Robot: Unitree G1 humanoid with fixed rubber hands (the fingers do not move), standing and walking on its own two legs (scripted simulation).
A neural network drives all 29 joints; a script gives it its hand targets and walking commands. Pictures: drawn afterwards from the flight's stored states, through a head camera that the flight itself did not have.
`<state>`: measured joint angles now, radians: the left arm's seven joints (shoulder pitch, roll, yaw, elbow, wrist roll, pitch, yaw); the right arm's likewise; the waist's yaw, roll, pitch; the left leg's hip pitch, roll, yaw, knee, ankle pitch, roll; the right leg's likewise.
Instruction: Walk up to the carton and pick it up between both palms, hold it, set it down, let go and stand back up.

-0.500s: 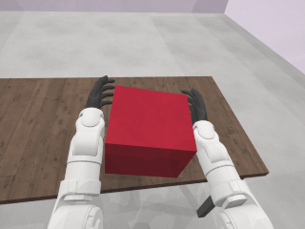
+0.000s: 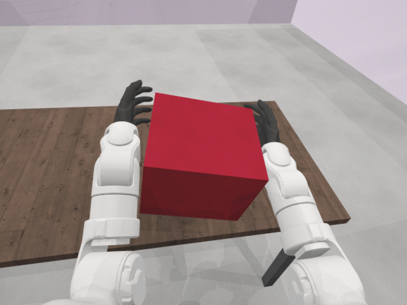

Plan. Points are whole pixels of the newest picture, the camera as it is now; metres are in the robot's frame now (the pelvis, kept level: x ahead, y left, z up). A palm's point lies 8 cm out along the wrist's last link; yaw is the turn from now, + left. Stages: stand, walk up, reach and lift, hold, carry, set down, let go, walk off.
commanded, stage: reach and lift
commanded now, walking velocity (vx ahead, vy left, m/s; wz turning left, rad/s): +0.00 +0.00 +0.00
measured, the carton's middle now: (197, 159) +0.32 +0.01 +0.14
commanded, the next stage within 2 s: hold in 0.82 s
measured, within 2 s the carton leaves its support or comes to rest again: neither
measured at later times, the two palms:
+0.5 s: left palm (128, 119) +0.38 +0.14 +0.19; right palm (270, 135) +0.37 -0.13 +0.17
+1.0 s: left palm (124, 116) +0.36 +0.14 +0.21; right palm (273, 131) +0.36 -0.13 +0.18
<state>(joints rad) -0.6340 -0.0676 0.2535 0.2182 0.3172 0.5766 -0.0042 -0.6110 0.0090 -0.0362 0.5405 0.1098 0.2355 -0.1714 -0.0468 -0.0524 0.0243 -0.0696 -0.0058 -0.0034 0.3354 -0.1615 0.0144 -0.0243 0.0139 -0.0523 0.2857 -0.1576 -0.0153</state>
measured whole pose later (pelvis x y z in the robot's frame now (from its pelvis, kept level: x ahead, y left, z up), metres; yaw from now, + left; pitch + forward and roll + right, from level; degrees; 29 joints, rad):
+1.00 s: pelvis +0.00 +0.00 +0.00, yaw +1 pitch -8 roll -1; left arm -0.63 -0.08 0.26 0.12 0.33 0.69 -0.01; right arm -0.65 -0.03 0.02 0.49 0.21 0.31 -0.19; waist -0.08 -0.05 0.02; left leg -0.03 -0.01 -0.02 0.33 -0.17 0.02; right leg 0.03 0.02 -0.06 0.26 -0.15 -0.01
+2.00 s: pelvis +0.01 +0.00 +0.00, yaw +1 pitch -8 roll -1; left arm -0.62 -0.07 0.27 0.08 0.34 0.72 -0.03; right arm -0.65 -0.01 0.01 0.48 0.21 0.32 -0.20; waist -0.08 -0.06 0.02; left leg -0.01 -0.01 -0.02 0.33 -0.17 0.02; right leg 0.05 0.01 -0.06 0.25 -0.16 -0.01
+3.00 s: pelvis +0.01 +0.00 +0.00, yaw +1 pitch -8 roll -1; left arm -0.62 -0.06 0.26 0.10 0.34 0.69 -0.04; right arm -0.64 -0.01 0.01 0.50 0.20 0.29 -0.20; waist -0.08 -0.06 0.03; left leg -0.01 -0.01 -0.01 0.32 -0.17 0.02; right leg 0.05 0.01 -0.06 0.25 -0.16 -0.01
